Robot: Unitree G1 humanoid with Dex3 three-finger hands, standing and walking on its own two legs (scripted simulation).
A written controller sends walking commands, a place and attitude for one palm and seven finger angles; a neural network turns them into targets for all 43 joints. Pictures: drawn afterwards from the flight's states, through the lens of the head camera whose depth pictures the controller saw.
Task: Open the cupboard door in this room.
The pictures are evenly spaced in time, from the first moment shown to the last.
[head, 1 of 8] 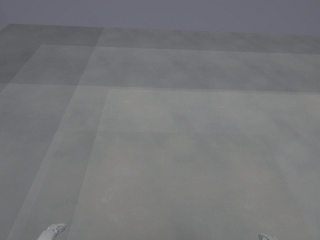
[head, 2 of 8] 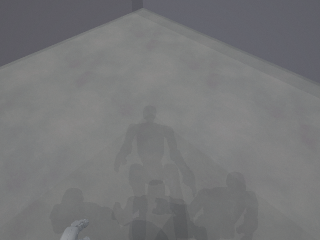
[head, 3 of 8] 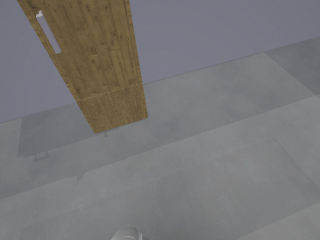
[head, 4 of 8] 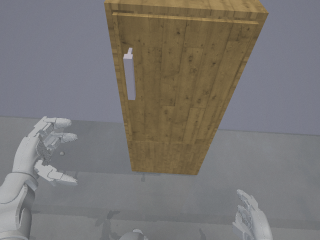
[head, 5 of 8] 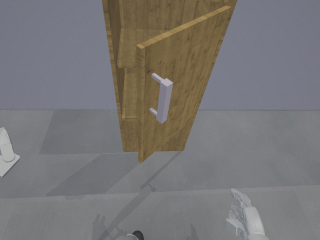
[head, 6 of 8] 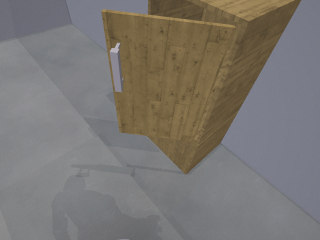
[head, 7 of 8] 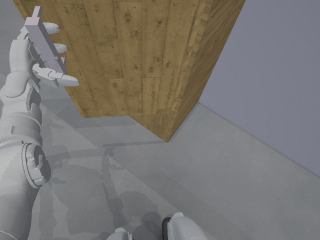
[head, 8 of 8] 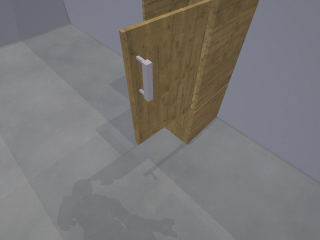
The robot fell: no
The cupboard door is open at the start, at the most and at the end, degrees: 0 85 85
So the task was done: yes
